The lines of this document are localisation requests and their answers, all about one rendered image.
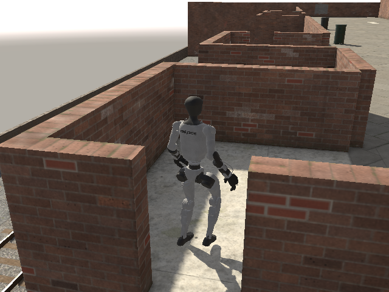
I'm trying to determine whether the robot left thigh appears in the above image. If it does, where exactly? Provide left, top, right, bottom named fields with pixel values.
left=176, top=167, right=195, bottom=210

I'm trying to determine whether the right robot hand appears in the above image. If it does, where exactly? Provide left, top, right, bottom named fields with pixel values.
left=224, top=174, right=238, bottom=191

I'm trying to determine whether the right robot forearm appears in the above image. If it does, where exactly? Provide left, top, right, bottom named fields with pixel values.
left=213, top=151, right=232, bottom=178

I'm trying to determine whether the left robot upper arm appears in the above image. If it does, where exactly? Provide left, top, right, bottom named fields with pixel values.
left=167, top=120, right=184, bottom=151

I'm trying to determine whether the right robot upper arm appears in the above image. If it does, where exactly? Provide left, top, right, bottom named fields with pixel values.
left=202, top=124, right=216, bottom=161

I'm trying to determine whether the robot right thigh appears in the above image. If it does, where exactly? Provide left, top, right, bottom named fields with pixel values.
left=199, top=172, right=221, bottom=207

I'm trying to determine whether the left robot forearm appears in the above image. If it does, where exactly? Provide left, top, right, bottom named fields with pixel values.
left=167, top=148, right=181, bottom=160

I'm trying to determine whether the left robot hand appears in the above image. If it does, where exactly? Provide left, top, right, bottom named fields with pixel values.
left=174, top=155, right=188, bottom=168

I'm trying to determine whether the robot thigh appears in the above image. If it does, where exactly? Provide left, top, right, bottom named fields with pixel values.
left=176, top=167, right=195, bottom=210
left=199, top=172, right=221, bottom=207

